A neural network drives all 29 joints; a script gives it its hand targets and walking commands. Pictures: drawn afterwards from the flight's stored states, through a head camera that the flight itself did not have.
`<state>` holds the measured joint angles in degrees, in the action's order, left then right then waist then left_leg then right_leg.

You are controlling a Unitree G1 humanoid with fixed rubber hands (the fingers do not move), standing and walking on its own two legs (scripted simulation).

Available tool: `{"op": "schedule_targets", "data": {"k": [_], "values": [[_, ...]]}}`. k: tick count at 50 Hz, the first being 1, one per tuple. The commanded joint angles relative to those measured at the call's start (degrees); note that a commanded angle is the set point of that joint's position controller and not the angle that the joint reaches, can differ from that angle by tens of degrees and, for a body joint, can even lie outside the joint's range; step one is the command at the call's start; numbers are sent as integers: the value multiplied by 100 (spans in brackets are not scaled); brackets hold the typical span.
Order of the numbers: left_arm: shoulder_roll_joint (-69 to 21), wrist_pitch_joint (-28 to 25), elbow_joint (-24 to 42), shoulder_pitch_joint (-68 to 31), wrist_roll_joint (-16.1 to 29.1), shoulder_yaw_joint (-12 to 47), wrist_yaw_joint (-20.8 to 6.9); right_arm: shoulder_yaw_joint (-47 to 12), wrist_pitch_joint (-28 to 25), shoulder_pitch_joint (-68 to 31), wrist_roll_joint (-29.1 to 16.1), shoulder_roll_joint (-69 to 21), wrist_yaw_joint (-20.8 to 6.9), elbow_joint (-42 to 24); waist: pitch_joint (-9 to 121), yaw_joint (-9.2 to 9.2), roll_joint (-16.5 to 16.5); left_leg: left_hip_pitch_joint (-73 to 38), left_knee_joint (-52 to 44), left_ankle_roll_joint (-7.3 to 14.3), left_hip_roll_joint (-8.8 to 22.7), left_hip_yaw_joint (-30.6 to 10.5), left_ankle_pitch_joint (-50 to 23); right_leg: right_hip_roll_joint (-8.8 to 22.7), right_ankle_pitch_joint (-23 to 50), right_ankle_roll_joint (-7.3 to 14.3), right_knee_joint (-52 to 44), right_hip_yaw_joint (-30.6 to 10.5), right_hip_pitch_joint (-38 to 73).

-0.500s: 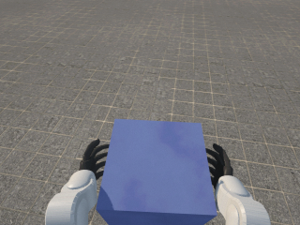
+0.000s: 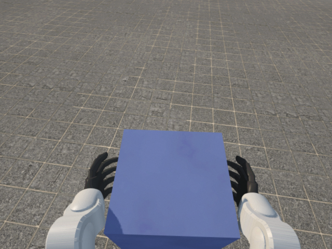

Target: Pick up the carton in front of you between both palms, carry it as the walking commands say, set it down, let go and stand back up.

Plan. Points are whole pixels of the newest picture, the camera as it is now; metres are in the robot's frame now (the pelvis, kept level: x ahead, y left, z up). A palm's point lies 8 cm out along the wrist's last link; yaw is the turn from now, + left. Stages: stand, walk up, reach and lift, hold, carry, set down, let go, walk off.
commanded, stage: carry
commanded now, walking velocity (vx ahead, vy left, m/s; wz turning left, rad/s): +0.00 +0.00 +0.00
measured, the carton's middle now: (169, 197) +0.24 +0.00 +0.03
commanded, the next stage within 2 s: none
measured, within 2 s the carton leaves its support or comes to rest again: neither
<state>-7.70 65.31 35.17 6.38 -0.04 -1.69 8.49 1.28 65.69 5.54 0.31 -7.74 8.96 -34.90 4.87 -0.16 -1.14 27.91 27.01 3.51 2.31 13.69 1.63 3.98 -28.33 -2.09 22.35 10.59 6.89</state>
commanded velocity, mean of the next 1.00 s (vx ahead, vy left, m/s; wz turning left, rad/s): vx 0.00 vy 0.00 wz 0.00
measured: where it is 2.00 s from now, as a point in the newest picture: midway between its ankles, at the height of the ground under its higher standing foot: outside the picture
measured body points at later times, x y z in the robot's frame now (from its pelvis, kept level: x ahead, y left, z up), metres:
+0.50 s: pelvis +0.21 -0.02 +0.02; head +0.18 -0.03 +0.47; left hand +0.44 +0.14 +0.11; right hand +0.45 -0.17 +0.10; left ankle +0.14 +0.09 -0.72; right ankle +0.23 -0.12 -0.72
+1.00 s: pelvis +0.22 -0.03 +0.02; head +0.21 -0.03 +0.47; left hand +0.48 +0.13 +0.06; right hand +0.49 -0.17 +0.05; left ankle +0.14 +0.09 -0.72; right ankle +0.23 -0.12 -0.72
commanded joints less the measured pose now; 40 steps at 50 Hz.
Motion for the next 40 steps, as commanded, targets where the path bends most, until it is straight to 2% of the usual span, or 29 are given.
{"op": "schedule_targets", "data": {"k": [1, 2, 3, 4, 5, 6, 7, 9, 11, 14, 16, 17, 18, 19, 20, 21, 24, 28, 33, 40], "values": [[-3212, 17, 800, -1717, 1001, 3169, -56, -3022, -36, -1620, -1017, -3266, -115, -464, 2111, -169, 1594, -4903, -431, 950, 2295, -3132, -1808, -304, 1508, -140, 4386, 5, -3333], [-3255, 24, 781, -1720, 1068, 3228, -92, -3043, -49, -1394, -1114, -3470, -148, -392, 2036, -118, 1654, -4414, -936, 1111, 2313, -3512, -2878, -516, -133, -38, 5264, -672, -3685], [-3654, -15, 704, -1804, 1099, 3360, -145, -3096, -96, -1484, -1137, -3713, -207, -478, 1940, -97, 1348, -4108, -864, 989, 2158, -2765, -3506, -217, -91, 85, 5418, -999, -3736], [-3974, -72, 702, -1924, 1095, 3413, -210, -3163, -160, -1618, -1169, -4007, -281, -547, 1931, -90, 741, -3822, -785, 776, 2003, -2235, -3604, 21, 139, 175, 5083, -1118, -3708], [-4242, -128, 673, -2046, 1093, 3436, -269, -3243, -229, -1771, -1172, -4267, -350, -593, 1725, -73, 517, -3358, -906, 580, 1864, -1762, -3458, 210, 428, 211, 4530, -1103, -3607], [-4444, -189, 660, -2160, 1082, 3490, -319, -3296, -294, -1884, -1167, -4435, -414, -610, 1670, -32, 573, -3030, -1081, 387, 1667, -1429, -3064, 284, 646, 192, 3934, -1049, -3350], [-4559, -249, 627, -2135, 1054, 3526, -350, -3341, -348, -1941, -1188, -4531, -472, -619, 1667, 4, 642, -2831, -1164, 281, 1518, -1179, -2844, 218, 795, 156, 3383, -897, -3086], [-4673, -345, 573, -1939, 974, 3576, -371, -3398, -417, -1856, -1217, -4552, -565, -605, 1690, 27, 737, -2594, -1186, 256, 1367, -766, -2805, 78, 835, 81, 2374, -695, -2642], [-4607, -388, 580, -1806, 915, 3595, -359, -3400, -453, -1688, -1202, -4477, -613, -562, 1619, 0, 927, -2630, -1045, 341, 1312, -553, -2873, -25, 1000, 58, 1576, -491, -2594], [-4357, -344, 740, -1863, 950, 3609, -310, -3323, -435, -1541, -1172, -4225, -577, -587, 1551, -52, 1137, -2530, -901, 349, 1273, -474, -2342, -35, 1684, 40, 998, -276, -2477], [-4124, -253, 739, -1873, 974, 3544, -278, -3252, -356, -1565, -1118, -4018, -499, -564, 1404, -15, 975, -2190, -695, 196, 1115, -371, -1394, 6, 2569, 40, 293, -131, -2039], [-3973, -193, 706, -1870, 964, 3474, -264, -3203, -298, -1579, -1062, -3894, -453, -521, 1271, -7, 813, -1998, -557, 36, 984, -371, -855, 94, 3048, 30, -149, -132, -1797], [-3797, -121, 643, -1846, 940, 3378, -248, -3151, -234, -1596, -985, -3766, -400, -442, 1233, -13, 665, -1736, -402, -105, 924, -424, -413, 360, 3212, 23, -202, -301, -1437], [-3556, -43, 588, -1842, 926, 3269, -229, -3081, -163, -1559, -899, -3617, -334, -329, 1182, -40, 268, -1407, -175, -266, 830, -441, 298, 867, 4247, 38, -64, -726, -1150], [-3465, 3, 464, -1937, 921, 3213, -209, -3091, -77, -1603, -882, -3479, -280, -401, 1172, -80, -163, -1411, -339, -408, 669, -656, 365, 1023, 4908, 266, 353, -813, -1171], [-3443, 37, 272, -1828, 915, 3126, -197, -3084, 12, -1668, -904, -3411, -249, -423, 1098, -36, -447, -1618, -329, -443, 644, -647, 454, 957, 4629, 338, 311, -860, -1451], [-3460, 97, -125, -1677, 799, 2882, -186, -3148, 109, -1850, -899, -3471, -223, -218, 1026, -22, -438, -1808, -38, -498, 729, -674, -333, 802, 5327, 350, 393, -711, -1562], [-3718, -10, -185, -1833, 759, 2992, -323, -3299, 6, -1973, -921, -3741, -382, -58, 1420, -9, -237, -1871, 82, -559, 685, -642, -721, 749, 5871, 403, 663, -654, -1205], [-3824, -301, -218, -2365, 845, 3300, -659, -3370, -289, -2302, -891, -3822, -715, 211, 1598, -2, 71, -2047, 189, -530, 665, -641, -1024, 657, 5649, 441, 884, -596, -1262], [-3576, -725, -817, -2490, 682, 3183, -935, -3178, -718, -2334, -672, -3597, -973, 882, 1551, -6, 134, -2077, 190, -501, 713, -659, -1038, 606, 5058, 405, 907, -525, -1383]]}}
